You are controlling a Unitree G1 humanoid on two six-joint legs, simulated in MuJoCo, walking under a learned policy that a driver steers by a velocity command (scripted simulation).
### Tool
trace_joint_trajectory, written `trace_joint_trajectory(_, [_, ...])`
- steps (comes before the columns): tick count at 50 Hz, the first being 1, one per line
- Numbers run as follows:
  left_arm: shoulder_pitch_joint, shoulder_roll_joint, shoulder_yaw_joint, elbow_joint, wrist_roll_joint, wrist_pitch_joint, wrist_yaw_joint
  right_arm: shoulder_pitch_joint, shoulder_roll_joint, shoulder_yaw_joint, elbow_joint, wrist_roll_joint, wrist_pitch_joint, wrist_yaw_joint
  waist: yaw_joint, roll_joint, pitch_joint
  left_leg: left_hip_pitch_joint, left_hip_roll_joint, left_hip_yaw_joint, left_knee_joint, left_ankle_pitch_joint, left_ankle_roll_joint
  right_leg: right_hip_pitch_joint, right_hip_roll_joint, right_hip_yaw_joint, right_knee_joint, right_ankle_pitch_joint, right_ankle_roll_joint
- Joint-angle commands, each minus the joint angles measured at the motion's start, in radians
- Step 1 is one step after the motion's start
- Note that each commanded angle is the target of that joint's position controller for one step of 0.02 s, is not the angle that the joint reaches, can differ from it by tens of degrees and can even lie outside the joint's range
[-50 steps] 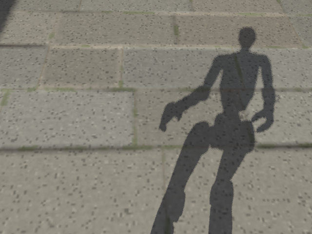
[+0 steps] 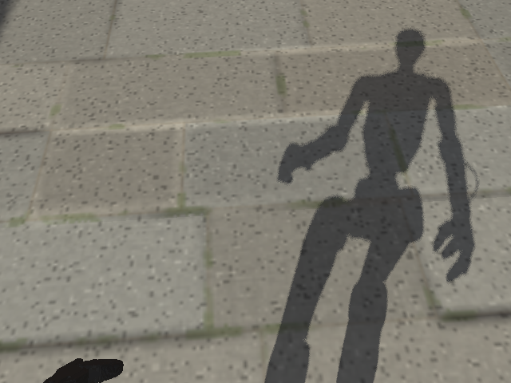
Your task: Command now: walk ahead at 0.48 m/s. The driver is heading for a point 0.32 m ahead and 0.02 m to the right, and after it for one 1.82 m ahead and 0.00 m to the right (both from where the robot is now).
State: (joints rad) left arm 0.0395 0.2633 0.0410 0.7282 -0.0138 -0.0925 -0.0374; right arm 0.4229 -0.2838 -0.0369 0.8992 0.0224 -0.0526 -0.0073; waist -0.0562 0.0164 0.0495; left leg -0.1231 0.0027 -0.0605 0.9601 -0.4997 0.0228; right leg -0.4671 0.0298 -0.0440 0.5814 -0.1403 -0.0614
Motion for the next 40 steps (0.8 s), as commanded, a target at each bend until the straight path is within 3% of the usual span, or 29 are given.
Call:
trace_joint_trajectory(1, [0.213, 0.147, 0.043, 0.021, 0.003, -0.003, 0.009, -0.086, -0.142, -0.026, -0.125, 0.023, -0.057, 0.003, 0.124, -0.08, -0.126, -0.579, 0.077, -0.037, 0.308, 0.123, 0.029, 0.551, -0.325, 0.536, -0.345, -0.223, -0.18])
trace_joint_trajectory(2, [0.169, 0.126, 0.038, 0.018, 0.015, -0.007, 0.007, -0.106, -0.132, -0.031, -0.125, 0.004, -0.058, 0.0, 0.092, -0.057, -0.085, -0.54, 0.109, -0.03, 0.254, 0.183, 0.024, 0.443, -0.286, 0.446, -0.365, -0.102, -0.172])
trace_joint_trajectory(3, [0.146, 0.102, 0.031, 0.019, 0.028, -0.012, 0.006, -0.082, -0.122, -0.033, -0.119, -0.001, -0.049, 0.002, 0.056, -0.079, -0.084, -0.48, 0.136, -0.04, 0.228, 0.222, 0.022, 0.377, -0.256, 0.384, -0.39, -0.036, -0.166])
trace_joint_trajectory(6, [0.147, 0.105, 0.032, 0.047, 0.013, -0.029, 0.004, -0.072, -0.079, -0.027, -0.116, -0.008, -0.017, 0.0, 0.025, -0.082, -0.053, -0.449, 0.158, -0.022, 0.148, 0.254, -0.007, 0.273, -0.236, 0.285, -0.459, 0.035, -0.191])
trace_joint_trajectory(7, [0.156, 0.119, 0.035, 0.058, 0.013, -0.031, 0.008, -0.108, -0.078, -0.026, -0.131, -0.014, -0.012, -0.002, 0.029, -0.073, -0.028, -0.478, 0.162, -0.017, 0.106, 0.288, -0.02, 0.256, -0.233, 0.262, -0.479, 0.045, -0.196])
trace_joint_trajectory(9, [0.173, 0.138, 0.036, 0.076, 0.018, -0.027, 0.019, -0.186, -0.077, -0.025, -0.158, -0.026, -0.012, -0.004, 0.04, -0.054, 0.01, -0.511, 0.154, -0.001, -0.019, 0.38, -0.047, 0.248, -0.219, 0.194, -0.47, 0.272, -0.192])
trace_joint_trajectory(11, [0.183, 0.145, 0.034, 0.09, 0.019, -0.016, 0.028, -0.237, -0.051, -0.014, -0.17, -0.032, -0.023, 0.003, 0.054, -0.054, -0.001, -0.435, 0.12, 0.037, -0.197, 0.502, -0.051, 0.23, -0.163, 0.087, -0.431, 0.465, -0.153])
trace_joint_trajectory(13, [0.243, 0.16, 0.034, 0.118, 0.015, -0.007, 0.034, -0.313, -0.033, -0.007, -0.186, -0.03, -0.03, 0.013, 0.094, -0.05, -0.025, -0.37, 0.077, 0.065, -0.312, 0.623, -0.049, 0.256, -0.153, 0.061, -0.409, 0.489, -0.131])
trace_joint_trajectory(15, [0.27, 0.167, 0.032, 0.141, 0.01, 0.006, 0.038, -0.349, -0.044, -0.008, -0.198, -0.023, -0.03, 0.02, 0.106, -0.06, -0.039, -0.354, 0.059, 0.052, -0.378, 0.657, -0.039, 0.322, -0.176, 0.075, -0.375, 0.477, -0.125])
trace_joint_trajectory(17, [0.268, 0.171, 0.032, 0.155, 0.007, 0.021, 0.042, -0.365, -0.069, -0.015, -0.21, -0.027, -0.032, 0.028, 0.099, -0.074, -0.051, -0.358, 0.049, 0.034, -0.425, 0.595, -0.014, 0.4, -0.207, 0.102, -0.31, 0.479, -0.112])
trace_joint_trajectory(19, [0.245, 0.177, 0.035, 0.164, 0.004, 0.036, 0.048, -0.316, -0.101, -0.026, -0.199, -0.035, -0.036, 0.032, 0.059, -0.084, -0.079, -0.296, 0.034, 0.031, -0.477, 0.546, 0.017, 0.446, -0.218, 0.126, -0.215, 0.491, -0.086])
trace_joint_trajectory(20, [0.233, 0.167, 0.031, 0.163, 0.005, 0.042, 0.05, -0.24, -0.121, -0.036, -0.172, -0.042, -0.039, 0.029, 0.02, -0.067, -0.115, -0.186, 0.018, 0.05, -0.538, 0.621, 0.038, 0.442, -0.18, 0.112, -0.117, 0.52, -0.061])
trace_joint_trajectory(21, [0.271, 0.141, 0.021, 0.158, 0.022, 0.039, 0.05, -0.176, -0.182, -0.05, -0.159, -0.053, -0.042, 0.021, 0.012, 0.008, -0.204, -0.002, 0.104, -0.016, -0.511, 1.02, 0.075, 0.376, -0.113, 0.078, 0.039, 0.402, -0.016])
trace_joint_trajectory(22, [0.425, 0.056, -0.007, 0.181, 0.037, 0.031, 0.042, -0.146, -0.208, -0.048, -0.16, -0.068, -0.03, 0.015, 0.066, 0.185, -0.347, 0.331, 0.319, -0.233, -0.431, 1.325, 0.23, 0.121, -0.024, 0.06, 0.301, -0.102, 0.047])
trace_joint_trajectory(23, [0.46, 0.054, -0.015, 0.215, 0.018, 0.04, 0.037, -0.119, -0.107, -0.026, -0.148, -0.052, -0.013, 0.017, 0.039, 0.223, -0.452, 0.369, 0.399, -0.371, -0.471, 1.222, 0.318, 0.048, 0.011, 0.11, 0.459, -0.545, 0.083])
trace_joint_trajectory(24, [0.39, 0.14, 0.008, 0.204, -0.002, 0.054, 0.036, -0.146, -0.081, -0.014, -0.148, -0.032, -0.002, 0.025, 0.026, 0.131, -0.381, 0.253, 0.358, -0.356, -0.537, 0.938, 0.287, 0.019, -0.026, 0.15, 0.513, -0.563, 0.088])
trace_joint_trajectory(25, [0.311, 0.143, 0.014, 0.186, -0.012, 0.074, 0.045, -0.222, -0.078, -0.011, -0.154, -0.029, 0.005, 0.025, 0.041, 0.079, -0.263, 0.134, 0.321, -0.311, -0.588, 0.719, 0.245, -0.02, -0.054, 0.129, 0.518, -0.517, 0.096])
trace_joint_trajectory(26, [0.274, 0.129, 0.016, 0.181, -0.005, 0.096, 0.057, -0.291, -0.075, -0.007, -0.16, -0.033, 0.008, 0.025, 0.058, 0.057, -0.177, 0.003, 0.295, -0.27, -0.643, 0.551, 0.219, -0.016, -0.078, 0.12, 0.468, -0.471, 0.106])
trace_joint_trajectory(27, [0.263, 0.124, 0.019, 0.177, 0.005, 0.115, 0.069, -0.342, -0.082, -0.011, -0.163, -0.041, 0.009, 0.021, 0.081, 0.084, -0.139, -0.101, 0.264, -0.239, -0.691, 0.408, 0.192, 0.036, -0.1, 0.121, 0.398, -0.413, 0.113])
trace_joint_trajectory(28, [0.276, 0.104, 0.015, 0.185, 0.009, 0.126, 0.077, -0.374, -0.091, -0.015, -0.16, -0.05, 0.014, 0.018, 0.098, 0.117, -0.114, -0.185, 0.224, -0.193, -0.722, 0.335, 0.174, 0.102, -0.093, 0.1, 0.326, -0.374, 0.12])
trace_joint_trajectory(30, [0.304, 0.076, 0.01, 0.21, 0.018, 0.127, 0.084, -0.383, -0.08, -0.014, -0.149, -0.055, 0.017, 0.012, 0.105, 0.134, -0.129, -0.236, 0.19, -0.128, -0.729, 0.314, 0.169, 0.205, -0.08, 0.074, 0.208, -0.299, 0.119])
trace_joint_trajectory(32, [0.303, 0.068, 0.009, 0.225, 0.022, 0.122, 0.08, -0.379, -0.077, -0.013, -0.131, -0.043, 0.019, 0.006, 0.108, 0.114, -0.151, -0.245, 0.18, -0.1, -0.719, 0.25, 0.163, 0.283, -0.074, 0.057, 0.078, -0.15, 0.105])
trace_joint_trajectory(34, [0.291, 0.068, 0.01, 0.234, 0.036, 0.119, 0.072, -0.366, -0.067, -0.009, -0.11, -0.03, 0.025, 0.002, 0.113, 0.092, -0.137, -0.283, 0.151, -0.078, -0.708, 0.076, 0.118, 0.361, -0.061, 0.039, -0.047, -0.036, 0.08])
trace_joint_trajectory(35, [0.268, 0.081, 0.009, 0.224, 0.047, 0.117, 0.072, -0.337, -0.047, -0.001, -0.091, -0.032, 0.025, 0.003, 0.105, 0.068, -0.105, -0.303, 0.128, -0.07, -0.704, -0.007, 0.071, 0.364, -0.09, 0.075, -0.103, -0.009, 0.06])
trace_joint_trajectory(36, [0.244, 0.118, 0.013, 0.209, 0.043, 0.115, 0.076, -0.323, -0.048, 0.0, -0.085, -0.04, 0.026, 0.005, 0.081, 0.022, -0.058, -0.295, 0.091, -0.045, -0.668, -0.028, 0.031, 0.31, -0.142, 0.129, -0.166, -0.069, 0.035])
trace_joint_trajectory(37, [0.211, 0.169, 0.027, 0.225, 0.024, 0.112, 0.078, -0.298, -0.046, -0.004, -0.086, -0.04, 0.03, 0.002, 0.034, -0.104, -0.016, -0.22, 0.032, 0.019, -0.639, 0.06, 0.0, 0.171, -0.128, 0.131, -0.18, -0.262, 0.008])
trace_joint_trajectory(39, [0.179, 0.096, 0.01, 0.233, 0.029, 0.09, 0.075, -0.308, -0.053, -0.007, -0.071, -0.04, 0.032, -0.008, 0.041, -0.12, -0.013, -0.089, 0.025, 0.038, -0.563, 0.202, -0.004, 0.081, -0.116, 0.131, -0.236, -0.307, 0.033])
trace_joint_trajectory(40, [0.17, 0.092, 0.008, 0.238, 0.029, 0.08, 0.073, -0.297, -0.049, -0.007, -0.059, -0.038, 0.035, -0.012, 0.038, -0.117, -0.016, -0.074, 0.028, 0.038, -0.551, 0.248, 0.004, 0.092, -0.11, 0.125, -0.234, -0.246, 0.047])
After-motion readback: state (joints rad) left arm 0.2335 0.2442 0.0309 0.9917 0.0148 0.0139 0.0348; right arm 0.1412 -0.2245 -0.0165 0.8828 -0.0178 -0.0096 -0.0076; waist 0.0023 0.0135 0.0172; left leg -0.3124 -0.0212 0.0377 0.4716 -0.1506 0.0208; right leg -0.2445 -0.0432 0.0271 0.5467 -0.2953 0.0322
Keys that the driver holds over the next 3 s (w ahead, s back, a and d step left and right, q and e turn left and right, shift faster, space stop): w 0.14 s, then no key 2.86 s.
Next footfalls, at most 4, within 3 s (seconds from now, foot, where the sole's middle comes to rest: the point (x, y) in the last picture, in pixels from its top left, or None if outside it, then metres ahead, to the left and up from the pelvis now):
0.40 left None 0.40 0.12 -0.76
0.70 right None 0.33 -0.13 -0.76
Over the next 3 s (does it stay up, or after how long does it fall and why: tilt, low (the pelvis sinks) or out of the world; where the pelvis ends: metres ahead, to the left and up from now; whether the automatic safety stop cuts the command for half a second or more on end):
stays up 0.33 -0.01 0.02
